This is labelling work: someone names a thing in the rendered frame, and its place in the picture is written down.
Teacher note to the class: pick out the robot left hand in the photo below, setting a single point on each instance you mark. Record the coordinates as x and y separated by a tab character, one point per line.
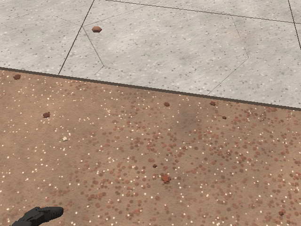
37	215

